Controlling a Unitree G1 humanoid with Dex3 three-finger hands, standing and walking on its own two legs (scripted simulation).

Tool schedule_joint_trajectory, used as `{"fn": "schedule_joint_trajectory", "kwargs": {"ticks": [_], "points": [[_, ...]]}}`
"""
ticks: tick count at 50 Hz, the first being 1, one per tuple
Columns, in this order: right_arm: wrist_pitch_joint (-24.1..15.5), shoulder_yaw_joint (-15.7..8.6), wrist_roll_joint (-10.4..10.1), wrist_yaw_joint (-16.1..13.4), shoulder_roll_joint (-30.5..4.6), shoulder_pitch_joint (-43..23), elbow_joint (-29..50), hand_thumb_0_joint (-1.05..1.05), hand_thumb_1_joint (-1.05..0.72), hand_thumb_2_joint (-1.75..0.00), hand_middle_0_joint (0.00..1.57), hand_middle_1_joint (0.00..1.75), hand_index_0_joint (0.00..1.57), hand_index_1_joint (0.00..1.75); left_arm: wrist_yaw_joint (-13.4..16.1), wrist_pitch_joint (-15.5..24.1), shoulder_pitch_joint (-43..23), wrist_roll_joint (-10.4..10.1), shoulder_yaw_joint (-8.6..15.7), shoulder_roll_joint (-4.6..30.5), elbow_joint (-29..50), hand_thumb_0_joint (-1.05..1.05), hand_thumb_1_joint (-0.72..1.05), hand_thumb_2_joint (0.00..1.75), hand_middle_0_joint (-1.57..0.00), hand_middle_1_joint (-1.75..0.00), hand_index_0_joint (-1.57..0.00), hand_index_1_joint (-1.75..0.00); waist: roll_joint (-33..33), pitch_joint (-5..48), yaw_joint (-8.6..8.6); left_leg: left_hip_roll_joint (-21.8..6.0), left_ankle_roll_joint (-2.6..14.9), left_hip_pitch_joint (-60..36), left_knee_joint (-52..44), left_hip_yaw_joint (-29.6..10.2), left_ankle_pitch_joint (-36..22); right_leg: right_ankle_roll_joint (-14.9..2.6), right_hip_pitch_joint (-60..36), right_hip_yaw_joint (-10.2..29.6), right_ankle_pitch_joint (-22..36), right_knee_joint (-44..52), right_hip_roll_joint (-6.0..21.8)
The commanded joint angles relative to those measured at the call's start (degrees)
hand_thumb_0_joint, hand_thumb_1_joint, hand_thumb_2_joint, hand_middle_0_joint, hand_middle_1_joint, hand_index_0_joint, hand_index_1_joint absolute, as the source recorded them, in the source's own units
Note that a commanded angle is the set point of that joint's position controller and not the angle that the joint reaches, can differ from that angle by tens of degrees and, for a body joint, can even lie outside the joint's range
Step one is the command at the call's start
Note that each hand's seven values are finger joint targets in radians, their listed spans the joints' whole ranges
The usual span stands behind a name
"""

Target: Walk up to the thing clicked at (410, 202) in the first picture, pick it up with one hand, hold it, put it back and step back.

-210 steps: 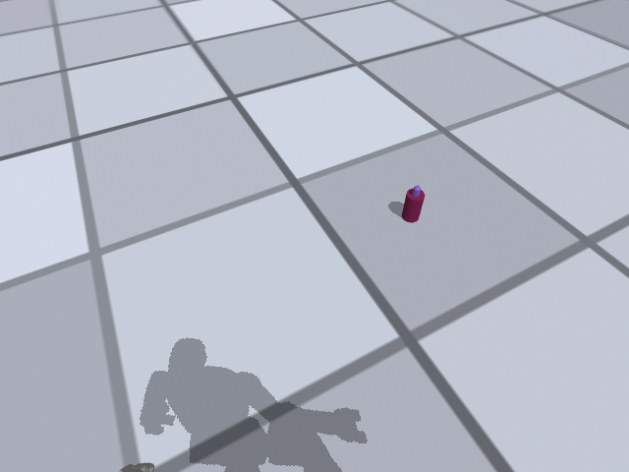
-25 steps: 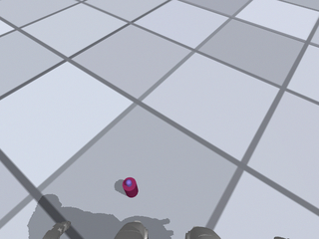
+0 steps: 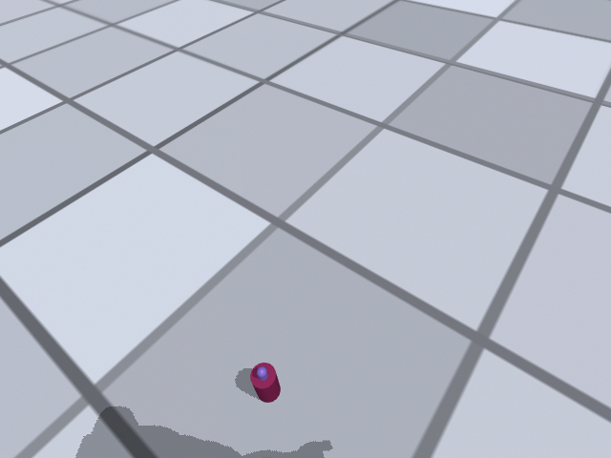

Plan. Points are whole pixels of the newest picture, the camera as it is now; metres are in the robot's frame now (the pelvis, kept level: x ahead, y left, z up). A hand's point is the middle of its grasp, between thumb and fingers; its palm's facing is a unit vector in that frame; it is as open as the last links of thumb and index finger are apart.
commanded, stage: walk up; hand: left
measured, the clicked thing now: (265, 380) +0.43 +0.20 -0.68
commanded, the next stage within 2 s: none
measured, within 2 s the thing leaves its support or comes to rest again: neither
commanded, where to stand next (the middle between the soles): +0.08 +0.00 m, yaw -1 degrees
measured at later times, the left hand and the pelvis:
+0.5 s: hand out of the picture +0.13 +0.26 -0.15, palm faces -0.03 -0.94 -0.33, open 7.4 cm; pelvis +0.02 +0.01 +0.01, yaw +0 degrees
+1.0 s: hand out of the picture +0.10 +0.26 -0.15, palm faces +0.00 -0.94 -0.34, open 7.4 cm; pelvis +0.03 +0.01 +0.01, yaw +1 degrees
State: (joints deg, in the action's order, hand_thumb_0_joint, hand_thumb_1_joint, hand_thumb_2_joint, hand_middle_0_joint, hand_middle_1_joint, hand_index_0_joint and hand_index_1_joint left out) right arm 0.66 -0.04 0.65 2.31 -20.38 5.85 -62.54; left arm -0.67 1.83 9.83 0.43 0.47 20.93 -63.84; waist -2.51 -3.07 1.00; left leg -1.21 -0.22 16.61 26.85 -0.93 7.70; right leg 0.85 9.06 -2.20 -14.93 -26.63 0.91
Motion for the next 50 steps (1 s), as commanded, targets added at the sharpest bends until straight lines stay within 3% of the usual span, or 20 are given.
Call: {"fn": "schedule_joint_trajectory", "kwargs": {"ticks": [1, 8, 11, 17, 22, 34, 43, 46, 50], "points": [[-1.9, -2.6, -0.4, -1.1, -12.3, -3.6, 2.8, 0.0, -0.9, -0.9, 0.2, 0.3, 0.2, 0.3, 1.1, 1.6, -5.2, 0.0, 2.1, 12.5, 3.5, 0.0, 0.9, 0.9, -0.2, -0.3, -0.2, -0.3, 3.0, 4.0, -1.27, -5.2, 1.96, -5.5, -7.0, -7.2, 6.3, -2.74, 2.5, 7.3, -1.6, 9.6, 6.4], [-2.1, -2.4, -0.4, -1.7, -12.1, -2.9, 0.9, 0.0, -0.9, -0.9, 0.2, 0.3, 0.2, 0.3, 1.4, 1.1, -6.3, -0.3, 2.2, 12.3, 2.6, 0.0, 0.9, 0.9, -0.2, -0.3, -0.2, -0.3, 1.9, 6.4, -0.91, -5.9, 1.98, -7.4, -7.0, -6.1, -5.9, -2.26, -2.8, 5.5, 8.0, 9.0, 6.6], [-2.1, -2.5, -0.4, -1.9, -11.8, -3.4, 0.4, 0.0, -0.9, -0.9, 0.2, 0.3, 0.2, 0.3, 1.5, 0.7, -6.6, -0.6, 2.2, 12.1, 1.9, 0.0, 0.9, 0.9, -0.2, -0.3, -0.2, -0.3, 1.3, 6.2, -0.68, -6.2, 1.94, -7.9, -7.1, -5.8, -10.0, -1.94, -3.2, 5.0, 9.3, 9.1, 6.5], [-1.7, -2.8, -0.3, -1.9, -12.1, -4.4, 0.2, 0.0, -0.9, -0.9, 0.2, 0.3, 0.2, 0.3, 1.4, 0.3, -8.2, -0.1, 1.9, 11.7, 1.4, 0.0, 0.9, 0.9, -0.2, -0.3, -0.2, -0.3, 0.5, 4.5, -1.21, -6.3, 1.84, -6.6, -9.7, -6.5, -2.1, -1.88, -3.2, 4.8, 6.1, 11.0, 6.2], [-1.8, -2.7, -0.3, -1.9, -11.7, -5.0, 0.2, 0.0, -0.9, -0.9, 0.2, 0.3, 0.2, 0.3, 1.4, 0.5, -8.2, -0.1, 1.9, 11.7, 0.9, 0.0, 0.9, 0.9, -0.2, -0.3, -0.2, -0.3, 0.8, 5.8, -1.06, -6.2, 1.62, -8.2, -9.3, -5.9, -5.5, -1.59, -3.7, 4.8, 7.6, 11.5, 6.4], [-1.6, -2.9, -0.4, -2.0, -11.5, -5.2, 0.2, 0.0, -0.9, -0.9, 0.2, 0.3, 0.2, 0.3, 1.4, 0.4, -8.2, 0.1, 2.0, 11.3, 0.7, 0.0, 0.9, 0.9, -0.2, -0.3, -0.2, -0.3, 2.3, 6.7, -1.33, -6.0, 1.61, -10.1, -9.4, -5.7, -7.5, -1.16, -4.5, 4.1, 8.5, 12.2, 6.6], [-1.4, -3.1, -0.3, -2.1, -11.8, -4.7, 0.1, 0.0, -0.9, -0.9, 0.2, 0.3, 0.2, 0.3, 1.5, 0.2, -8.2, 0.3, 2.1, 11.5, 0.9, 0.0, 0.9, 0.9, -0.2, -0.3, -0.2, -0.3, 2.1, 6.0, -1.71, -5.3, 1.57, -9.8, -10.0, -5.6, -5.2, -1.25, -4.5, 3.7, 8.2, 11.8, 6.7], [-1.4, -3.0, -0.3, -2.0, -11.4, -5.7, 0.3, 0.0, -0.9, -0.9, 0.2, 0.3, 0.2, 0.3, 1.6, 0.2, -6.9, 0.2, 2.1, 11.3, 0.5, 0.0, 0.9, 0.9, -0.2, -0.3, -0.2, -0.3, 1.7, 5.2, -1.17, -5.6, 1.59, -10.3, -9.7, -5.8, -7.5, -1.03, -3.5, 3.4, 8.1, 12.4, 6.5], [-1.3, -3.1, -0.3, -2.1, -11.7, -5.1, 0.1, 0.0, -0.9, -0.9, 0.2, 0.3, 0.2, 0.3, 1.6, 0.1, -7.4, 0.4, 2.3, 11.5, 0.8, 0.0, 0.9, 0.9, -0.2, -0.3, -0.2, -0.3, 1.7, 5.5, -1.56, -5.3, 1.59, -9.5, -10.1, -5.9, -5.1, -1.19, -4.6, 3.4, 7.6, 12.4, 6.6]]}}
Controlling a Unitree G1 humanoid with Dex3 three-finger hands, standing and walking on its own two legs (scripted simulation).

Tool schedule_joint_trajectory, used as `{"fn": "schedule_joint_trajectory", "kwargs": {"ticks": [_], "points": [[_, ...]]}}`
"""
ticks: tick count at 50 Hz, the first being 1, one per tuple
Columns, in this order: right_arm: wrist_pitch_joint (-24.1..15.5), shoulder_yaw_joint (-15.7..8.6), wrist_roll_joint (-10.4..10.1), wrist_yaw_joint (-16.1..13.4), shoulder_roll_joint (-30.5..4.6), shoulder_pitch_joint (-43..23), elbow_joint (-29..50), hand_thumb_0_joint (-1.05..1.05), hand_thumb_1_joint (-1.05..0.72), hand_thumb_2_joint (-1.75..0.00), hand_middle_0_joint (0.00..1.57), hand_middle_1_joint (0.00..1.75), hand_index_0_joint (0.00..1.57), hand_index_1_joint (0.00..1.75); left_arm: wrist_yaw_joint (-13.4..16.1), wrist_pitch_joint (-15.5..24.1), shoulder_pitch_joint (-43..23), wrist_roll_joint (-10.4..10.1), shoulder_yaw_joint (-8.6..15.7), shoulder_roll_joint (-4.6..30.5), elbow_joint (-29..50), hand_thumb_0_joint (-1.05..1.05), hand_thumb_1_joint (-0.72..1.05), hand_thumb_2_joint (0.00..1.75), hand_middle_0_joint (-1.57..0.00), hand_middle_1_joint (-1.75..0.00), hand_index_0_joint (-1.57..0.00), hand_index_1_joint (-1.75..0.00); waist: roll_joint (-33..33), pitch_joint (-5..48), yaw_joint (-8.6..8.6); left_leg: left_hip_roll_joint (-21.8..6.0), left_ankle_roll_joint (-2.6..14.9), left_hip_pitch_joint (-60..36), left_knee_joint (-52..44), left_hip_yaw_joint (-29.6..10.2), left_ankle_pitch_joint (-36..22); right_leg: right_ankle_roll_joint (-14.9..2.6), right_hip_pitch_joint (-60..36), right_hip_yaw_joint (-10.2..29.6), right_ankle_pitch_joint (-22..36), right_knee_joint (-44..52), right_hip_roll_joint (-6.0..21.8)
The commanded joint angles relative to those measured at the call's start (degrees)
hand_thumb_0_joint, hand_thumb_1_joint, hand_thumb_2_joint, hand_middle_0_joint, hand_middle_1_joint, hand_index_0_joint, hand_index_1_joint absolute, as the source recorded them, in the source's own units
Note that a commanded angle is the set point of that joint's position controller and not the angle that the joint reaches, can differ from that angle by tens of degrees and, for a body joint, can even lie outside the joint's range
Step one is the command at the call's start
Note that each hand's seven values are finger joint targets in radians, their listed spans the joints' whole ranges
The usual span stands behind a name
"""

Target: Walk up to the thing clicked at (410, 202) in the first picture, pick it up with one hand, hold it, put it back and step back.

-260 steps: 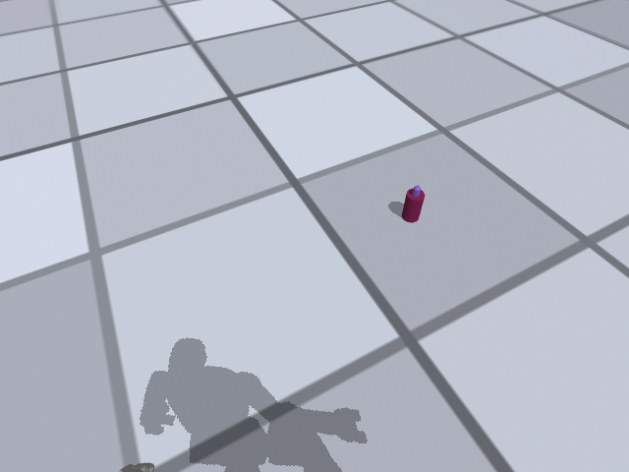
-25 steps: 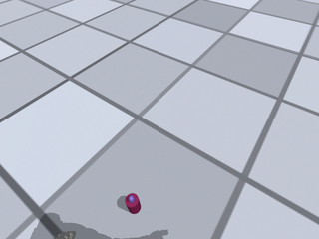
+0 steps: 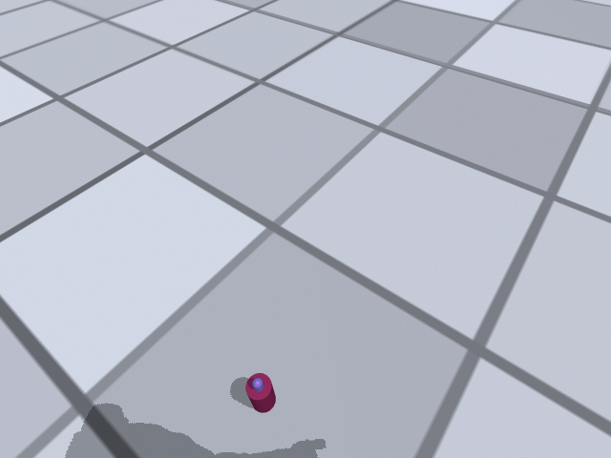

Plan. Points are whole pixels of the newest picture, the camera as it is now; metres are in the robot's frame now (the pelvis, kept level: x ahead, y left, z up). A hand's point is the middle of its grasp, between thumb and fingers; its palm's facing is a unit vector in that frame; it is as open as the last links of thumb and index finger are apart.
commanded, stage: walk up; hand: left
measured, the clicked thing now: (260, 391) +0.40 +0.19 -0.69
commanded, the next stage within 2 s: none
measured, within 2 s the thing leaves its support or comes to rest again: neither
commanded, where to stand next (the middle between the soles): +0.04 -0.01 m, yaw -1 degrees
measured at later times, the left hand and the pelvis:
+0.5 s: hand out of the picture +0.07 +0.33 -0.18, palm faces +0.01 -0.92 -0.38, open 7.4 cm; pelvis +0.06 +0.04 -0.02, yaw +1 degrees
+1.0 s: hand (169, 448) +0.16 +0.25 -0.19, palm faces -0.08 -0.92 -0.39, open 7.4 cm; pelvis +0.05 -0.02 -0.05, yaw -2 degrees
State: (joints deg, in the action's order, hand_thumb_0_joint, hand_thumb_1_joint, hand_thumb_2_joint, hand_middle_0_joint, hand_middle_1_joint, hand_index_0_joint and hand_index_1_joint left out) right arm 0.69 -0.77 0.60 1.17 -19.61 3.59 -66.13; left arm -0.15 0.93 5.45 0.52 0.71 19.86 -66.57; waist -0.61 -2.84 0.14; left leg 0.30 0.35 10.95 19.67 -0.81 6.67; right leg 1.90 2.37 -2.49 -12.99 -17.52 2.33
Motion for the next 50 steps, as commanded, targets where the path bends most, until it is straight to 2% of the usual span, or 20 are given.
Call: {"fn": "schedule_joint_trajectory", "kwargs": {"ticks": [1, 10, 11, 12, 13, 15, 17, 20, 22, 23, 24, 25, 26, 31, 41, 46, 47, 48, 49, 50], "points": [[-1.4, -2.2, -0.3, -0.9, -12.0, -3.0, 3.7, 0.0, -0.9, -0.9, 0.2, 0.3, 0.2, 0.3, 1.1, 1.1, -2.8, 0.2, 2.0, 12.5, 3.3, 0.0, 0.9, 0.9, -0.2, -0.3, -0.2, -0.3, -0.6, 4.4, -0.38, -6.8, 0.78, -3.6, -3.2, -6.2, -4.6, -2.14, 2.6, 3.7, 5.4, 3.3, 5.2], [-1.3, -2.0, -0.2, -0.9, -11.8, -2.5, 4.0, 0.0, -0.9, -0.9, 0.2, 0.3, 0.2, 0.3, 1.0, 1.2, -3.1, 0.3, 2.3, 12.5, 3.8, 0.0, 0.9, 0.9, -0.2, -0.3, -0.2, -0.3, -0.3, 4.1, -0.62, -6.3, 0.64, -3.1, -3.0, -6.2, -4.2, -2.26, 2.1, 4.0, 5.2, 4.1, 5.4], [-1.1, -4.4, 1.0, 0.3, -16.2, 0.5, 6.5, 0.0, -0.9, -0.9, 0.2, 0.3, 0.2, 0.3, 0.8, 1.7, 3.9, 0.9, 3.8, 16.0, 4.9, 0.0, 0.9, 0.9, -0.2, -0.3, -0.2, -0.3, -1.0, 7.5, 0.76, -3.0, 3.04, -2.1, 2.1, -3.5, 18.5, -4.89, -0.6, 4.6, -14.8, 2.6, 4.3], [-0.6, -4.8, 1.4, 0.8, -15.8, -0.8, 7.4, 0.0, -0.9, -0.9, 0.2, 0.3, 0.2, 0.3, 0.7, 1.8, 6.6, 1.7, 4.5, 17.4, 4.3, 0.0, 0.9, 0.9, -0.2, -0.3, -0.2, -0.3, 0.9, 3.6, 1.98, -2.1, 2.71, 7.5, 5.6, -2.7, 27.2, -7.01, -2.0, 9.2, -24.7, 4.6, 7.0], [-0.2, -4.8, 1.8, 1.3, -14.9, -2.4, 8.7, 0.0, -0.9, -0.9, 0.2, 0.3, 0.2, 0.3, 0.9, 1.9, 7.4, 2.1, 5.8, 19.9, 4.5, 0.0, 0.9, 0.9, -0.2, -0.3, -0.2, -0.3, 7.2, -0.5, 3.16, -0.2, 1.07, 14.3, 15.7, 0.9, 22.7, -9.57, -1.4, 15.8, -32.3, 9.9, 12.6], [-0.1, -5.3, 2.3, 2.2, -14.5, -2.2, 10.7, 0.0, -0.9, -0.9, 0.2, 0.3, 0.2, 0.3, 1.3, 2.6, 5.8, 2.3, 6.8, 20.5, 7.5, 0.0, 0.9, 0.9, -0.2, -0.3, -0.2, -0.3, 6.5, -6.7, 3.04, -4.1, 0.21, 23.5, 24.8, -2.4, 16.2, -14.03, -0.2, 22.3, -31.8, 13.2, 20.2], [-0.6, -5.5, 2.0, 2.8, -14.2, -0.6, 11.7, 0.0, -0.9, -0.9, 0.2, 0.3, 0.2, 0.3, 1.4, 3.2, 4.0, 2.4, 6.8, 19.3, 9.4, 0.0, 0.9, 0.9, -0.2, -0.3, -0.2, -0.3, 7.1, -7.2, 1.47, -6.7, 0.09, 24.4, 24.3, -3.9, 15.3, -15.02, -2.6, 18.6, -18.1, 11.3, 19.4], [-1.6, -5.5, 1.4, 3.1, -12.3, 3.3, 12.4, 0.0, -0.9, -0.9, 0.2, 0.3, 0.2, 0.3, 0.3, 3.1, 1.1, 2.5, 6.3, 17.8, 12.7, 0.0, 0.9, 0.9, -0.2, -0.3, -0.2, -0.3, 10.6, -3.9, -0.58, -5.8, 0.29, 12.9, 15.0, -0.7, 17.2, -12.29, 0.4, 9.0, -3.0, 4.8, 14.0], [-2.8, -5.6, 1.1, 2.0, -11.4, 10.2, 9.3, 0.0, -0.9, -0.9, 0.2, 0.3, 0.2, 0.3, -0.2, 1.8, -0.7, 1.6, 5.2, 14.9, 13.0, 0.0, 0.9, 0.9, -0.2, -0.3, -0.2, -0.3, 7.8, -1.1, -4.12, -0.8, -0.13, -2.9, 3.6, 4.5, 2.6, -7.65, 7.7, -1.5, 10.6, -10.4, 6.8], [-3.3, -6.5, 1.2, 0.7, -14.1, 14.4, 7.7, 0.0, -0.9, -0.9, 0.2, 0.3, 0.2, 0.3, -0.2, 0.8, 0.8, 0.8, 4.2, 11.8, 13.1, 0.0, 0.9, 0.9, -0.2, -0.3, -0.2, -0.3, -0.8, 0.9, -5.41, -1.5, -0.08, -10.3, 1.0, 2.3, -5.4, -5.16, 13.3, -5.5, 7.7, -23.1, 2.4], [-3.8, -7.6, 1.8, -0.8, -19.5, 17.2, 7.6, 0.0, -0.9, -0.9, 0.2, 0.3, 0.2, 0.3, -0.2, -0.4, 4.5, 0.3, 3.2, 7.4, 14.1, 0.0, 0.9, 0.9, -0.2, -0.3, -0.2, -0.3, -14.7, 2.8, -5.04, -14.6, 3.09, -14.3, -1.9, -16.1, -15.7, -2.14, 22.0, -2.1, -15.2, -33.1, -4.2], [-4.2, -7.7, 1.2, -2.1, -22.7, 13.9, 10.2, 0.0, -0.9, -0.9, 0.2, 0.3, 0.2, 0.3, 0.5, -2.1, 8.8, 0.0, 4.1, 10.3, 12.8, 0.0, 0.9, 0.9, -0.2, -0.3, -0.2, -0.3, -8.4, 5.9, -2.51, -21.9, 8.45, -8.0, -4.5, -29.0, -7.9, -2.74, 18.7, 8.3, -21.0, -35.6, -4.0], [-4.1, -7.6, 0.6, -2.4, -23.2, 9.9, 11.0, 0.0, -0.9, -0.9, 0.2, 0.3, 0.2, 0.3, 0.6, -3.4, 9.0, -0.3, 4.7, 14.0, 11.5, 0.0, 0.9, 0.9, -0.2, -0.3, -0.2, -0.3, -5.9, 3.0, -1.41, -22.7, 11.64, 1.0, -4.8, -27.8, 1.2, -3.69, 14.5, 10.6, -21.1, -38.2, -0.5], [-4.1, -7.7, -0.4, -5.8, -21.2, 13.0, 12.4, 0.0, -0.9, -0.9, 0.2, 0.3, 0.2, 0.3, -0.4, -5.8, 8.8, 0.4, 6.1, 15.7, 14.9, 0.0, 0.9, 0.9, -0.2, -0.3, -0.2, -0.3, -3.9, 4.4, -1.18, -20.0, 11.15, -7.8, 5.9, -13.8, -33.4, -2.68, 24.8, 14.5, -16.7, -51.7, -1.3], [-2.6, -6.8, 0.4, -5.4, -18.7, 6.3, 20.6, 0.0, -0.9, -0.9, 0.2, 0.3, 0.2, 0.3, -0.5, -5.5, 7.1, -0.9, 5.8, 13.8, 20.1, 0.0, 0.9, 0.9, -0.2, -0.3, -0.2, -0.3, -11.5, 4.7, -0.49, -16.3, 12.56, 0.8, 12.8, -4.0, -30.7, -0.9, 22.4, 9.6, -11.7, -39.2, -1.5], [0.8, -5.6, -0.8, -3.5, -16.3, 2.9, 23.2, 0.0, -0.9, -0.9, 0.2, 0.3, 0.2, 0.3, 0.2, -3.4, 12.1, -0.1, 6.9, 14.9, 17.6, 0.0, 0.9, 0.9, -0.2, -0.3, -0.2, -0.3, -6.4, 8.8, 2.96, -9.8, 6.61, 7.2, 29.7, 0.2, -11.6, -1.71, 8.0, 3.1, 4.2, -12.3, -2.7], [1.4, -4.6, -1.3, -3.2, -13.4, 5.6, 23.6, 0.0, -0.9, -0.9, 0.2, 0.3, 0.2, 0.3, 0.4, -2.7, 9.6, 0.9, 7.9, 19.4, 19.2, 0.0, 0.9, 0.9, -0.2, -0.3, -0.2, -0.3, 6.8, 7.8, 1.89, -4.3, 3.82, 14.8, 38.0, 2.4, 4.8, -4.51, 6.8, 14.3, 20.9, -11.0, 4.5], [2.0, -3.7, -1.8, -3.6, -10.2, 6.2, 24.6, 0.0, -0.9, -0.9, 0.2, 0.3, 0.2, 0.3, 0.5, -2.5, 7.3, 1.3, 8.4, 23.0, 22.1, 0.0, 0.9, 0.9, -0.2, -0.3, -0.2, -0.3, 16.7, 5.6, 1.33, 4.3, 1.3, 21.9, 48.1, -0.5, 32.5, -11.63, 9.6, 30.2, 32.7, -8.3, 15.7], [2.4, -5.0, -1.5, -5.0, -13.1, 5.0, 24.4, 0.0, -0.9, -0.9, 0.2, 0.3, 0.2, 0.3, 0.8, -2.4, 4.7, 1.7, 8.5, 26.6, 23.8, 0.0, 0.9, 0.9, -0.2, -0.3, -0.2, -0.3, 18.7, 7.4, 2.45, 3.6, 0.59, 17.6, 55.6, -7.4, 37.4, -20.63, 16.0, 39.3, 33.8, -6.1, 21.9], [2.2, -5.8, -1.2, -5.1, -15.4, 4.6, 23.5, 0.0, -0.9, -0.9, 0.2, 0.3, 0.2, 0.3, 0.9, -2.4, 3.3, 1.4, 8.4, 24.6, 23.7, 0.0, 0.9, 0.9, -0.2, -0.3, -0.2, -0.3, 15.8, 4.5, 1.27, 2.0, 0.43, 15.7, 57.3, -9.2, 34.4, -19.8, 20.2, 36.9, 28.2, -5.9, 20.1]]}}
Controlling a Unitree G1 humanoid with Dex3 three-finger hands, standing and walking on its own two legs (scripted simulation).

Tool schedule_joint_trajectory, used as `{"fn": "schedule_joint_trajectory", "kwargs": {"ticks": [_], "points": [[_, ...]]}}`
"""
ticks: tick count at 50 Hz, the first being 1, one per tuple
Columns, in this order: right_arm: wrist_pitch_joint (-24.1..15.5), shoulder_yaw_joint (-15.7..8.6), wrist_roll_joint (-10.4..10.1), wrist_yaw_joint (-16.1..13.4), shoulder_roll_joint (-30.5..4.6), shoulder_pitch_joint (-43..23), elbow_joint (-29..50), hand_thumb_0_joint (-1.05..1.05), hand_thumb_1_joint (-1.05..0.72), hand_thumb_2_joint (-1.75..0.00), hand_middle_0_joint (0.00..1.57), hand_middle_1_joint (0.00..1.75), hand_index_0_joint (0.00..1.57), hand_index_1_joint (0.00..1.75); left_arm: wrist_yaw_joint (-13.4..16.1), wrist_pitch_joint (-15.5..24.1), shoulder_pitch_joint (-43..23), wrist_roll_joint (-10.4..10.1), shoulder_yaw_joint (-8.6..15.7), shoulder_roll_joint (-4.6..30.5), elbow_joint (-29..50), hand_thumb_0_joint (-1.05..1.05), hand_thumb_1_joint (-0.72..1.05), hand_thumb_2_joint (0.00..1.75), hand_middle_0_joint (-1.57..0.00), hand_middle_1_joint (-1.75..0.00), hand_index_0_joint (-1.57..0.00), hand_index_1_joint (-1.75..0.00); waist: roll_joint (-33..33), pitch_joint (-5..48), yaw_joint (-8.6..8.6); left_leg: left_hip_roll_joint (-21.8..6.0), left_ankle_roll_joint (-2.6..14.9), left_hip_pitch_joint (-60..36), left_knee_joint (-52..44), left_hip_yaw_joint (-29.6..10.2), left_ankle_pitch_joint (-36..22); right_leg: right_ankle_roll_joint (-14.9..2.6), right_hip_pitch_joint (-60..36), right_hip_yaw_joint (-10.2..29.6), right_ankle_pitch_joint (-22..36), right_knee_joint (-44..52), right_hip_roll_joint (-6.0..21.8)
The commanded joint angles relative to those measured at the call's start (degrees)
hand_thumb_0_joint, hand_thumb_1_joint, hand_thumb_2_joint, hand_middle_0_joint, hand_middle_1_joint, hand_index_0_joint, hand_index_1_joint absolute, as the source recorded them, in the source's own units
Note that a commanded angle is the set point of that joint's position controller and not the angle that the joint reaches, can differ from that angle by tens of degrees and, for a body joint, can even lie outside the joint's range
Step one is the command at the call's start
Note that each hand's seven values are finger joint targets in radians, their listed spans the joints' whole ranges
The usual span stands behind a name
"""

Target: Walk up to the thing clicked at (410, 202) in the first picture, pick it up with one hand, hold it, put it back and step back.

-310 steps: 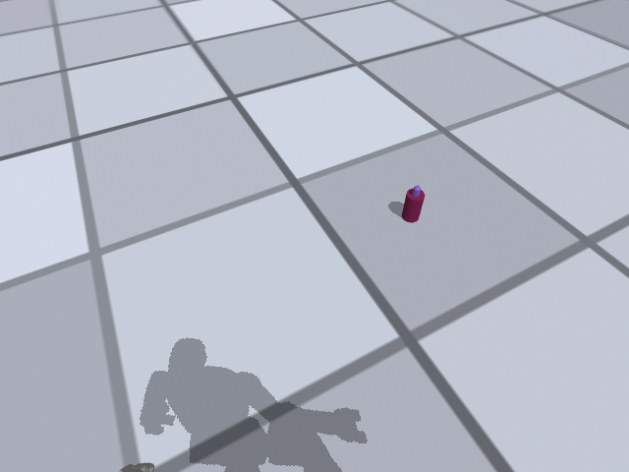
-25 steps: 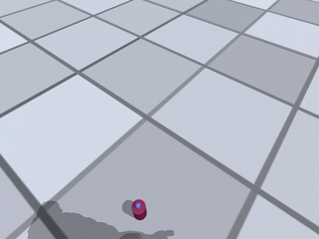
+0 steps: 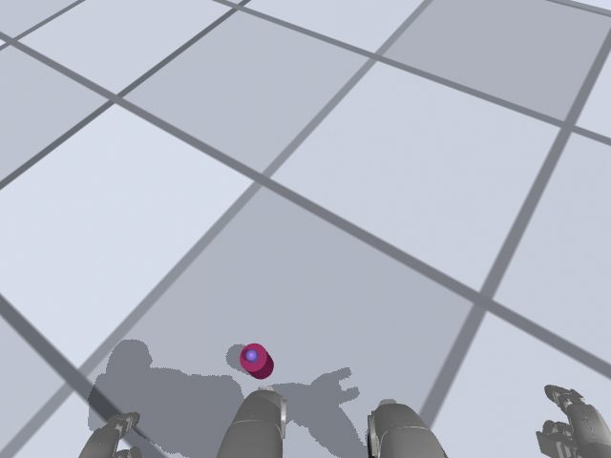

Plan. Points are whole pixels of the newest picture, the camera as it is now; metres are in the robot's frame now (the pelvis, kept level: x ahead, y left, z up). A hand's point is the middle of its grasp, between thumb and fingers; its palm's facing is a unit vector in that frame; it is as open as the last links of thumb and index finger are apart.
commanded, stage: walk up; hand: left
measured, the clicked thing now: (256, 360) +0.34 +0.22 -0.64
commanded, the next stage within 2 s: stand in 1.22 s
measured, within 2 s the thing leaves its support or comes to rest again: neither
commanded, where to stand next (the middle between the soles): -0.01 +0.00 m, yaw +0 degrees
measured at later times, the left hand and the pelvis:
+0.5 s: hand out of the picture +0.00 +0.32 -0.12, palm faces +0.07 -0.90 -0.44, open 7.4 cm; pelvis -0.04 +0.02 +0.02, yaw +3 degrees
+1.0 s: hand out of the picture +0.07 +0.28 -0.12, palm faces +0.04 -0.94 -0.33, open 7.4 cm; pelvis -0.01 +0.02 +0.03, yaw +3 degrees
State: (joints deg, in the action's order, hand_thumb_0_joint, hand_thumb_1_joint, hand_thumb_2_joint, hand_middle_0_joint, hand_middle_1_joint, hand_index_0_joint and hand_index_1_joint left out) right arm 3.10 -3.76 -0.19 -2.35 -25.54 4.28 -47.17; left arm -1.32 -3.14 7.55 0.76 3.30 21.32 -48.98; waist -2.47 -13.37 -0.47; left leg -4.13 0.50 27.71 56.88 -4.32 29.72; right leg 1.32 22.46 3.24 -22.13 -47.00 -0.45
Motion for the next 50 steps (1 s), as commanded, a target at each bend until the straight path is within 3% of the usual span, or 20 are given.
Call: {"fn": "schedule_joint_trajectory", "kwargs": {"ticks": [1, 3, 10, 13, 15, 16, 17, 18, 19, 21, 24, 27, 28, 29, 31, 33, 36, 38, 42, 50], "points": [[-0.2, -3.1, -1.0, -1.1, -10.8, 3.9, 3.3, 0.0, -0.9, -0.9, 0.2, 0.3, 0.2, 0.3, 2.3, 1.7, -0.4, 0.9, 5.3, 19.8, 6.6, 0.0, 0.9, 0.9, -0.2, -0.3, -0.2, -0.3, 12.3, 14.1, 1.19, 7.3, 0.27, -0.1, 21.5, -7.7, 7.2, -16.66, -1.5, 22.0, 35.9, 19.9, 17.7], [0.1, -2.6, -2.0, -0.6, -9.4, 7.6, 1.7, 0.0, -0.9, -0.9, 0.2, 0.3, 0.2, 0.3, 3.1, 1.7, -1.5, 0.8, 4.8, 16.4, 6.7, 0.0, 0.9, 0.9, -0.2, -0.3, -0.2, -0.3, 12.2, 16.7, 0.13, 9.8, -0.84, 4.4, 22.2, -6.5, 1.5, -13.53, -8.8, 12.7, 37.1, 14.0, 12.7], [-1.9, -1.5, 1.5, 1.2, -8.8, 3.9, 2.8, 0.0, -0.9, -0.9, 0.2, 0.3, 0.2, 0.3, 4.0, 4.7, 8.6, 1.3, 5.2, 15.6, 5.3, 0.0, 0.9, 0.9, -0.2, -0.3, -0.2, -0.3, 13.6, 20.1, 5.75, 4.9, -1.64, 5.4, -5.9, -3.2, 3.2, -15.33, -24.3, 18.9, 5.6, 19.2, 15.9], [-2.5, -2.1, 2.5, 2.5, -9.1, 8.0, 0.7, 0.0, -0.9, -0.9, 0.2, 0.3, 0.2, 0.3, 3.4, 4.4, 5.9, 1.1, 5.8, 18.6, 5.4, 0.0, 0.9, 0.9, -0.2, -0.3, -0.2, -0.3, 17.2, 15.3, 3.0, 3.9, 0.46, -6.8, -21.1, 0.7, 3.9, -14.2, -11.2, 16.0, 5.8, 18.9, 16.9], [-2.9, -2.7, 3.3, 3.3, -8.5, 11.9, -1.1, 0.0, -0.9, -0.9, 0.2, 0.3, 0.2, 0.3, 3.4, 4.2, 3.7, 0.1, 4.6, 16.8, 5.6, 0.0, 0.9, 0.9, -0.2, -0.3, -0.2, -0.3, 11.5, 14.1, -0.51, 6.2, 2.52, -19.6, -30.9, 2.6, -11.5, -8.94, 0.0, 9.3, 10.3, 13.5, 12.7], [-2.9, -3.4, 4.1, 3.4, -10.6, 12.5, -0.6, 0.0, -0.9, -0.9, 0.2, 0.3, 0.2, 0.3, 3.6, 4.2, 3.9, -0.2, 3.6, 13.7, 5.9, 0.0, 0.9, 0.9, -0.2, -0.3, -0.2, -0.3, 3.2, 14.4, -1.22, 0.9, 4.59, -23.5, -34.7, -7.9, -9.8, -5.52, 7.1, 4.8, 9.1, 5.1, 8.4], [-2.8, -4.1, 3.6, 3.7, -15.9, 8.5, 1.4, 0.0, -0.9, -0.9, 0.2, 0.3, 0.2, 0.3, 4.0, 4.5, 1.2, -0.7, 2.7, 11.1, 6.4, 0.0, 0.9, 0.9, -0.2, -0.3, -0.2, -0.3, -10.9, 11.4, -1.12, -10.2, 9.68, -18.1, -40.5, -25.5, -3.4, -2.33, 13.1, -3.8, -4.1, -0.9, -0.2], [-2.7, -4.3, 3.0, 4.0, -16.7, 6.7, 2.1, 0.0, -0.9, -0.9, 0.2, 0.3, 0.2, 0.3, 4.8, 4.7, -1.4, -0.1, 4.3, 16.2, 4.7, 0.0, 0.9, 0.9, -0.2, -0.3, -0.2, -0.3, -9.1, 8.0, -3.14, -15.2, 15.93, -5.2, -41.5, -29.5, 1.0, -2.38, 5.5, -0.7, -14.6, -9.4, 0.3], [-2.6, -4.0, 3.1, 3.9, -15.1, 3.7, 2.8, 0.0, -0.9, -0.9, 0.2, 0.3, 0.2, 0.3, 4.5, 4.9, 0.8, -0.3, 4.0, 16.4, 3.5, 0.0, 0.9, 0.9, -0.2, -0.3, -0.2, -0.3, -6.9, 5.2, -0.78, -14.9, 16.75, -0.9, -40.8, -26.2, 1.6, -2.97, 1.9, 0.0, -13.2, -8.7, 2.1], [-2.8, -2.2, 3.2, 3.7, -9.1, 1.7, 3.5, 0.0, -0.9, -0.9, 0.2, 0.3, 0.2, 0.3, 3.7, 5.6, 4.1, -0.9, 3.3, 13.1, 1.9, 0.0, 0.9, 0.9, -0.2, -0.3, -0.2, -0.3, -5.6, 5.1, 1.11, -5.4, 10.82, -6.1, -36.2, -11.6, -11.0, -3.22, 1.7, -1.0, -6.6, -2.4, 1.5], [-3.8, -2.5, 1.9, 3.4, -10.8, 6.1, 1.5, 0.0, -0.9, -0.9, 0.2, 0.3, 0.2, 0.3, 2.2, 6.1, 4.0, -0.1, 2.5, 11.7, 1.3, 0.0, 0.9, 0.9, -0.2, -0.3, -0.2, -0.3, -7.5, 9.6, -0.39, -5.2, 9.0, -11.9, -34.7, -11.9, -12.4, -2.13, -2.9, -4.3, -2.1, 7.9, 1.0], [-3.2, -1.6, 1.0, 3.3, -9.4, 5.1, 2.3, 0.0, -0.9, -0.9, 0.2, 0.3, 0.2, 0.3, 2.4, 6.7, 8.3, 0.8, 2.3, 10.9, -0.9, 0.0, 0.9, 0.9, -0.2, -0.3, -0.2, -0.3, -5.0, 14.0, 2.24, -4.3, 7.22, -11.7, -27.7, -7.5, -12.4, -3.84, -14.0, -4.0, 3.7, 23.4, -0.5], [-3.3, -1.0, 0.6, 3.1, -7.6, 6.1, 2.4, 0.0, -0.9, -0.9, 0.2, 0.3, 0.2, 0.3, 2.5, 7.0, 8.6, 1.4, 2.8, 13.3, -1.2, 0.0, 0.9, 0.9, -0.2, -0.3, -0.2, -0.3, -0.5, 14.8, 2.19, -2.4, 5.41, -7.3, -24.0, -6.0, -12.3, -5.24, -19.0, 2.5, 3.4, 24.8, 2.6], [-3.7, -0.4, 0.1, 3.2, -6.1, 6.5, 2.8, 0.0, -0.9, -0.9, 0.2, 0.3, 0.2, 0.3, 2.5, 7.4, 8.7, 2.0, 3.4, 16.5, -0.7, 0.0, 0.9, 0.9, -0.2, -0.3, -0.2, -0.3, 7.5, 15.2, 2.32, 3.2, 2.45, -1.4, -17.6, -1.9, -7.2, -9.34, -21.0, 17.1, 0.6, 28.2, 11.4], [-4.1, -1.2, 0.8, 2.7, -8.0, 9.1, 0.0, 0.0, -0.9, -0.9, 0.2, 0.3, 0.2, 0.3, 1.6, 6.7, 2.6, 1.6, 3.3, 18.6, 0.5, 0.0, 0.9, 0.9, -0.2, -0.3, -0.2, -0.3, 9.4, 11.0, -0.28, 3.3, 2.01, -8.2, -14.4, 0.7, 1.1, -16.38, -7.3, 24.0, -11.8, 30.3, 20.8], [-5.5, -1.3, 0.8, 2.8, -8.3, 10.3, -1.5, 0.0, -0.9, -0.9, 0.2, 0.3, 0.2, 0.3, 1.2, 6.2, 0.8, 0.7, 1.7, 14.5, 0.9, 0.0, 0.9, 0.9, -0.2, -0.3, -0.2, -0.3, 6.7, 9.7, -1.74, 4.0, 2.96, -15.0, -28.2, 0.0, -5.2, -10.58, -3.4, 11.3, -4.2, 25.6, 12.7], [-6.4, -1.5, 1.3, 2.6, -10.4, 7.2, -1.4, 0.0, -0.9, -0.9, 0.2, 0.3, 0.2, 0.3, 0.7, 6.2, 1.3, 0.0, 0.5, 11.2, -0.5, 0.0, 0.9, 0.9, -0.2, -0.3, -0.2, -0.3, 1.9, 9.4, -0.34, -6.2, 7.12, -18.2, -38.1, -15.6, -6.4, -3.37, 1.1, 1.1, 6.5, 16.0, 3.0], [-6.5, -1.0, 1.0, 2.7, -11.3, 6.0, -1.7, 0.0, -0.9, -0.9, 0.2, 0.3, 0.2, 0.3, 0.8, 6.2, 2.9, -0.1, 1.1, 12.3, -2.1, 0.0, 0.9, 0.9, -0.2, -0.3, -0.2, -0.3, 2.9, 9.7, 1.58, -8.9, 8.85, -13.8, -36.6, -14.8, -9.2, -3.49, -5.9, -0.4, 1.4, 17.3, 2.5], [-6.7, -0.1, 0.5, 2.3, -8.3, 5.3, -2.8, 0.0, -0.9, -0.9, 0.2, 0.3, 0.2, 0.3, 1.3, 7.2, 3.0, -0.6, 0.6, 12.8, -3.6, 0.0, 0.9, 0.9, -0.2, -0.3, -0.2, -0.3, -0.4, 13.9, 1.12, -1.1, 2.76, -15.8, -30.5, -2.1, -31.1, -5.59, -14.6, 3.1, 25.3, 19.9, 6.8], [-6.2, -0.5, 0.1, 1.7, -8.2, 5.0, -4.8, 0.0, -0.9, -0.9, 0.2, 0.3, 0.2, 0.3, 1.7, 6.0, -1.1, -0.7, -0.1, 11.8, -4.9, 0.0, 0.9, 0.9, -0.2, -0.3, -0.2, -0.3, 0.9, 17.1, 0.4, -2.7, 3.96, -21.2, -31.7, -2.3, -33.6, -4.9, -14.3, 0.7, 24.8, 18.4, 5.8]]}}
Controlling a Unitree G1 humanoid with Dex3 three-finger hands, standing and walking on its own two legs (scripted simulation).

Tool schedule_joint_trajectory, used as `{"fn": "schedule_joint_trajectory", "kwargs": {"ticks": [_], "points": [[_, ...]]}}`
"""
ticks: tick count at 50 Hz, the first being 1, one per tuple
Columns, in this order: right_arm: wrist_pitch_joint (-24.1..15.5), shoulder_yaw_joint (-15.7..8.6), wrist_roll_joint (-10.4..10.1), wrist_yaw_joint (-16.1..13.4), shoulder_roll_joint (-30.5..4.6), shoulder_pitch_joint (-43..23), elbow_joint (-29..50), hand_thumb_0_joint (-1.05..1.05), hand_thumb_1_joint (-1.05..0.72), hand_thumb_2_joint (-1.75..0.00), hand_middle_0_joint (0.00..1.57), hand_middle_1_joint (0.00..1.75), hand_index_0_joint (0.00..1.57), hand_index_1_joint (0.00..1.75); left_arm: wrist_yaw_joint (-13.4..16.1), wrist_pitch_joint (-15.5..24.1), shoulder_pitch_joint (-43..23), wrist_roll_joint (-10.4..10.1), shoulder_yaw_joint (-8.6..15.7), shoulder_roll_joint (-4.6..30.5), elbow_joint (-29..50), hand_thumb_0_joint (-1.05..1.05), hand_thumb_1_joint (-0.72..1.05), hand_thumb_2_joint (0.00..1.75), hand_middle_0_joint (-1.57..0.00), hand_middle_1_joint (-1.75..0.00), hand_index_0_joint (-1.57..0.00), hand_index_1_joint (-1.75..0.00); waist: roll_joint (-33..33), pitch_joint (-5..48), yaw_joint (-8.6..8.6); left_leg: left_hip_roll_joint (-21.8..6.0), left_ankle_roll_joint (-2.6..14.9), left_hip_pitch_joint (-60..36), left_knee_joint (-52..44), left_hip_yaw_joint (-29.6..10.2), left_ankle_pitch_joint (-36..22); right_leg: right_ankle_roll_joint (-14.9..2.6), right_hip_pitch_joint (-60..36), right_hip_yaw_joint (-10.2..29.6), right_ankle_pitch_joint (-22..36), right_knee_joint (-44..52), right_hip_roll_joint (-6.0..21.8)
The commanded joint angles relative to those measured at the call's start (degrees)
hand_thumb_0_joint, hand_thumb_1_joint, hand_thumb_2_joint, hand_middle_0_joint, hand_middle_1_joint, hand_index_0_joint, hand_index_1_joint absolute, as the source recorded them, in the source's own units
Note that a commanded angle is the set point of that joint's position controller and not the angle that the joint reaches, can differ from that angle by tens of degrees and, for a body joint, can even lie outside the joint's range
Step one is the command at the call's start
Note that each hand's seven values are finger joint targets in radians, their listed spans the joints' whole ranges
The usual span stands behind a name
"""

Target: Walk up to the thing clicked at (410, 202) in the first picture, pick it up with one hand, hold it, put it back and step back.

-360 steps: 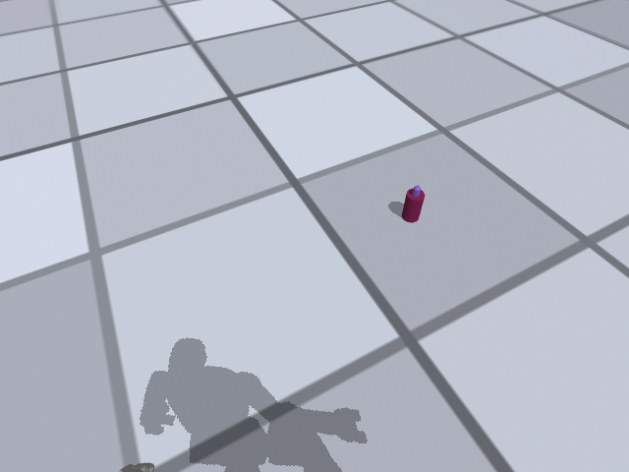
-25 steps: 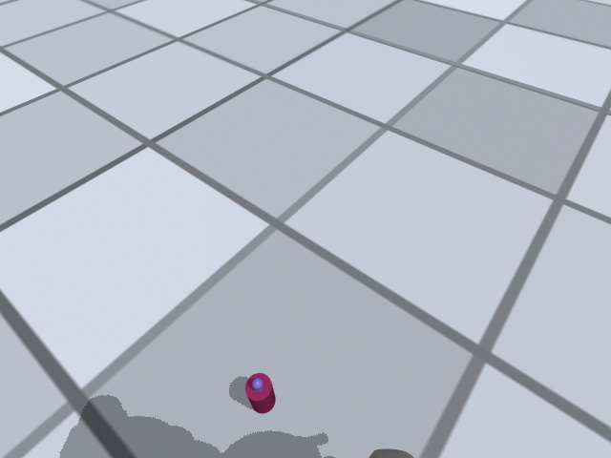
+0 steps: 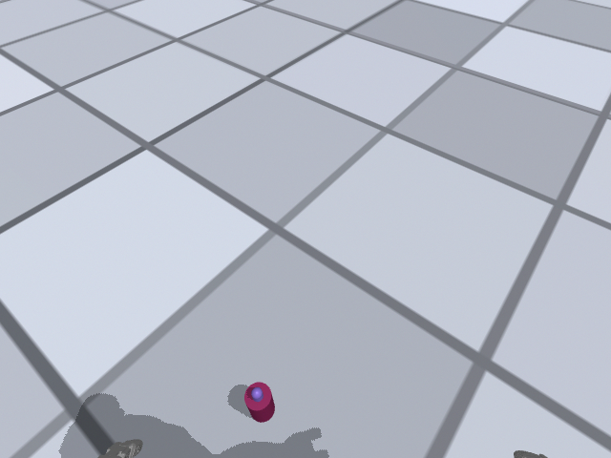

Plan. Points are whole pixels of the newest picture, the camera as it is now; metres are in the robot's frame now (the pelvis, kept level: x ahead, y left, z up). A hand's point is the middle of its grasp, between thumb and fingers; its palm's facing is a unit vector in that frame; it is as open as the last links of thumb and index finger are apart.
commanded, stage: walk up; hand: left
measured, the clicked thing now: (259, 400) +0.36 +0.17 -0.68
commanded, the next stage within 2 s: stand in 0.22 s
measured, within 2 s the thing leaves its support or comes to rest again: neither
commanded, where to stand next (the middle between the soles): +0.00 -0.02 m, yaw -2 degrees
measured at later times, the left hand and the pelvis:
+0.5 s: hand out of the picture +0.08 +0.24 -0.14, palm faces -0.02 -0.94 -0.34, open 7.4 cm; pelvis -0.02 -0.01 +0.01, yaw +0 degrees
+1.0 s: hand out of the picture +0.03 +0.23 -0.14, palm faces -0.01 -0.94 -0.34, open 7.4 cm; pelvis -0.04 -0.02 +0.01, yaw +0 degrees
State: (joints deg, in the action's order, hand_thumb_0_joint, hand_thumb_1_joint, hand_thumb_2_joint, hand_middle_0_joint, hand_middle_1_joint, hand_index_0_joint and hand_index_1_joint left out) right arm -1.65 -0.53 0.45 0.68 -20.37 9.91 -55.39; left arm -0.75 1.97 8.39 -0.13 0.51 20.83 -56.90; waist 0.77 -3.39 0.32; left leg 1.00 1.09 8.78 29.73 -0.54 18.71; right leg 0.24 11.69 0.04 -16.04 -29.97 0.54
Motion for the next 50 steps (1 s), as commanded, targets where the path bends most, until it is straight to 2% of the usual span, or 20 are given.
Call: {"fn": "schedule_joint_trajectory", "kwargs": {"ticks": [1, 5, 10, 11, 12, 16, 19, 20, 22, 24, 27, 28, 31, 32, 33, 35, 37, 40, 46, 50], "points": [[-1.4, -3.7, -0.5, -1.3, -13.2, -1.3, 3.2, 0.0, -0.9, -0.9, 0.2, 0.3, 0.2, 0.3, 1.1, 0.8, -2.2, 0.3, 2.5, 12.2, 2.8, 0.0, 0.9, 0.9, -0.2, -0.3, -0.2, -0.3, -1.5, 7.5, -0.3, -7.9, 3.29, -2.6, -4.3, -5.6, -23.2, -3.81, -3.9, 4.2, 19.7, 1.9, 5.2], [-1.2, -3.6, -0.3, -1.4, -12.9, -2.6, 2.2, 0.0, -0.9, -0.9, 0.2, 0.3, 0.2, 0.3, 1.2, 0.8, -3.5, 0.4, 2.6, 12.5, 1.8, 0.0, 0.9, 0.9, -0.2, -0.3, -0.2, -0.3, -0.3, 6.9, -0.25, -6.6, 2.52, -0.3, -4.2, -3.9, -20.2, -4.59, -6.3, 5.5, 21.9, 2.8, 6.3], [-1.0, -3.2, 0.0, -1.1, -12.9, -3.7, 0.6, 0.0, -0.9, -0.9, 0.2, 0.3, 0.2, 0.3, 1.2, 0.5, -5.9, 0.3, 2.5, 12.5, 0.8, 0.0, 0.9, 0.9, -0.2, -0.3, -0.2, -0.3, 0.2, 4.6, -0.34, -6.4, 2.32, -0.1, -6.8, -4.0, -15.6, -4.21, -4.8, 6.4, 17.7, 4.7, 6.2], [-0.9, -2.6, -0.3, -1.2, -12.1, -5.5, 0.0, 0.0, -0.9, -0.9, 0.2, 0.3, 0.2, 0.3, 1.1, 0.3, -7.7, 0.1, 1.8, 11.1, 0.2, 0.0, 0.9, 0.9, -0.2, -0.3, -0.2, -0.3, -1.1, 3.6, -0.45, -8.2, 1.41, 0.8, -9.4, -6.5, -24.0, -2.68, -6.9, 5.7, 23.0, 5.8, 6.2], [-0.9, -2.6, -0.3, -1.4, -12.4, -5.9, -0.3, 0.0, -0.9, -0.9, 0.2, 0.3, 0.2, 0.3, 1.2, 0.0, -7.4, -0.1, 2.0, 11.2, -0.1, 0.0, 0.9, 0.9, -0.2, -0.3, -0.2, -0.3, -1.3, 4.8, 0.02, -8.4, 0.88, -0.5, -10.0, -6.3, -26.6, -2.22, -8.4, 5.4, 23.9, 6.1, 6.2], [-0.8, -2.4, -0.5, -1.6, -12.5, -6.6, -2.1, 0.0, -0.9, -0.9, 0.2, 0.3, 0.2, 0.3, 1.2, -0.3, -8.0, -0.1, 2.0, 11.7, -1.8, 0.0, 0.9, 0.9, -0.2, -0.3, -0.2, -0.3, -1.0, 6.1, -0.37, -8.2, 0.08, -3.9, -11.5, -5.4, -25.6, -1.99, -9.4, 5.2, 22.7, 8.2, 6.2], [-0.7, -2.2, -0.4, -1.5, -12.2, -7.6, -3.4, 0.0, -0.9, -0.9, 0.2, 0.3, 0.2, 0.3, 1.2, -0.3, -7.8, 0.1, 1.9, 11.6, -2.9, 0.0, 0.9, 0.9, -0.2, -0.3, -0.2, -0.3, -1.2, 5.5, -0.1, -8.1, -0.32, -4.7, -13.4, -5.4, -20.0, -1.69, -7.9, 5.5, 17.7, 10.5, 6.1], [-0.7, -2.2, -0.4, -1.5, -12.4, -7.2, -3.6, 0.0, -0.9, -0.9, 0.2, 0.3, 0.2, 0.3, 1.1, -0.3, -8.4, 0.2, 1.8, 11.5, -2.9, 0.0, 0.9, 0.9, -0.2, -0.3, -0.2, -0.3, -1.4, 6.5, -0.56, -8.2, -0.29, -4.8, -13.5, -5.2, -21.7, -1.62, -9.2, 5.3, 19.3, 10.4, 6.1], [-0.6, -2.1, -0.3, -1.3, -12.2, -8.2, -4.3, 0.0, -0.9, -0.9, 0.2, 0.3, 0.2, 0.3, 1.1, -0.3, -8.1, 0.1, 1.7, 11.5, -3.6, 0.0, 0.9, 0.9, -0.2, -0.3, -0.2, -0.3, -1.2, 5.5, -0.18, -7.9, -0.51, -4.8, -14.5, -5.2, -17.6, -1.56, -7.5, 5.7, 15.8, 12.0, 6.2], [-0.5, -1.9, -0.3, -1.2, -11.8, -7.4, -5.0, 0.0, -0.9, -0.9, 0.2, 0.3, 0.2, 0.3, 1.1, -0.1, -8.8, 0.4, 1.7, 11.7, -4.1, 0.0, 0.9, 0.9, -0.2, -0.3, -0.2, -0.3, -0.5, 5.0, -0.63, -8.2, -0.42, -3.2, -15.6, -5.6, -14.6, -1.3, -8.5, 5.7, 14.0, 12.3, 6.3], [-0.5, -1.9, -0.2, -1.1, -11.9, -8.0, -5.7, 0.0, -0.9, -0.9, 0.2, 0.3, 0.2, 0.3, 1.0, 0.0, -8.2, 0.3, 1.6, 11.5, -4.8, 0.0, 0.9, 0.9, -0.2, -0.3, -0.2, -0.3, -1.0, 4.7, -0.39, -8.0, -0.44, -4.2, -16.0, -5.6, -12.7, -1.27, -6.9, 6.1, 12.2, 13.8, 6.4], [-0.4, -1.8, -0.1, -1.0, -11.5, -7.9, -6.0, 0.0, -0.9, -0.9, 0.2, 0.3, 0.2, 0.3, 0.9, 0.0, -8.4, 0.4, 1.6, 11.5, -5.0, 0.0, 0.9, 0.9, -0.2, -0.3, -0.2, -0.3, -0.9, 3.8, -0.57, -7.9, -0.55, -3.2, -16.6, -5.7, -10.3, -1.2, -6.3, 6.0, 9.9, 14.1, 6.2], [-0.4, -1.9, 0.0, -0.9, -11.5, -7.9, -6.3, 0.0, -0.9, -0.9, 0.2, 0.3, 0.2, 0.3, 1.0, 0.1, -7.9, 0.4, 1.7, 11.8, -5.3, 0.0, 0.9, 0.9, -0.2, -0.3, -0.2, -0.3, -0.6, 4.5, -0.42, -7.8, -0.43, -4.2, -16.1, -5.6, -10.8, -1.34, -5.6, 6.3, 9.7, 14.9, 6.6], [-0.3, -1.8, 0.0, -0.8, -11.0, -7.8, -6.6, 0.0, -0.9, -0.9, 0.2, 0.3, 0.2, 0.3, 0.9, 0.1, -7.7, 0.4, 1.6, 11.8, -5.5, 0.0, 0.9, 0.9, -0.2, -0.3, -0.2, -0.3, 0.1, 3.1, -0.4, -7.5, -0.5, -4.0, -16.1, -5.5, -8.5, -1.4, -3.6, 6.8, 5.8, 15.8, 6.6], [-0.2, -2.1, 0.1, -0.8, -11.6, -7.7, -6.6, 0.0, -0.9, -0.9, 0.2, 0.3, 0.2, 0.3, 1.0, 0.2, -7.6, 0.5, 1.6, 11.8, -5.5, 0.0, 0.9, 0.9, -0.2, -0.3, -0.2, -0.3, -0.4, 3.9, -0.48, -7.6, -0.29, -4.4, -15.5, -5.3, -8.6, -1.38, -3.8, 7.0, 5.5, 16.2, 6.7], [-0.1, -2.0, 0.0, -0.6, -11.3, -6.9, -7.0, 0.0, -0.9, -0.9, 0.2, 0.3, 0.2, 0.3, 1.0, 0.1, -7.3, 0.6, 1.5, 12.0, -5.5, 0.0, 0.9, 0.9, -0.2, -0.3, -0.2, -0.3, 0.6, 2.2, -0.64, -7.1, -0.34, -4.0, -15.1, -5.3, -6.6, -1.33, -1.1, 7.7, 0.7, 17.8, 6.6], [-0.1, -1.9, 0.2, -0.5, -10.9, -5.8, -7.2, 0.0, -0.9, -0.9, 0.2, 0.3, 0.2, 0.3, 1.0, 0.3, -7.8, 0.6, 1.7, 12.5, -5.2, 0.0, 0.9, 0.9, -0.2, -0.3, -0.2, -0.3, 0.6, 2.8, -1.15, -7.4, -0.08, -3.1, -15.2, -5.3, -6.9, -1.47, -2.3, 7.8, 1.5, 17.1, 6.9], [0.0, -2.0, 0.3, -0.5, -11.3, -6.0, -7.3, 0.0, -0.9, -0.9, 0.2, 0.3, 0.2, 0.3, 1.0, 0.3, -6.8, 0.6, 1.6, 12.2, -5.4, 0.0, 0.9, 0.9, -0.2, -0.3, -0.2, -0.3, 0.0, 2.5, -0.62, -7.4, 0.05, -2.5, -15.0, -5.4, -5.9, -1.5, -1.8, 8.1, 0.6, 17.5, 6.9], [-0.2, -2.0, 0.3, -0.5, -11.4, -5.4, -7.0, 0.0, -0.9, -0.9, 0.2, 0.3, 0.2, 0.3, 0.9, 0.3, -5.9, 0.5, 1.7, 12.2, -5.3, 0.0, 0.9, 0.9, -0.2, -0.3, -0.2, -0.3, -0.6, 3.8, -0.44, -7.5, 0.0, -1.9, -14.9, -5.5, -7.5, -1.6, -3.4, 7.8, 2.9, 16.7, 6.8], [-0.1, -2.0, 0.3, -0.6, -11.7, -4.2, -7.2, 0.0, -0.9, -0.9, 0.2, 0.3, 0.2, 0.3, 0.8, 0.2, -5.6, 0.5, 1.7, 12.5, -5.1, 0.0, 0.9, 0.9, -0.2, -0.3, -0.2, -0.3, -0.4, 2.7, -0.45, -7.3, -0.08, -1.1, -14.8, -5.5, -6.3, -1.73, -2.4, 8.4, 0.0, 17.3, 6.9]]}}
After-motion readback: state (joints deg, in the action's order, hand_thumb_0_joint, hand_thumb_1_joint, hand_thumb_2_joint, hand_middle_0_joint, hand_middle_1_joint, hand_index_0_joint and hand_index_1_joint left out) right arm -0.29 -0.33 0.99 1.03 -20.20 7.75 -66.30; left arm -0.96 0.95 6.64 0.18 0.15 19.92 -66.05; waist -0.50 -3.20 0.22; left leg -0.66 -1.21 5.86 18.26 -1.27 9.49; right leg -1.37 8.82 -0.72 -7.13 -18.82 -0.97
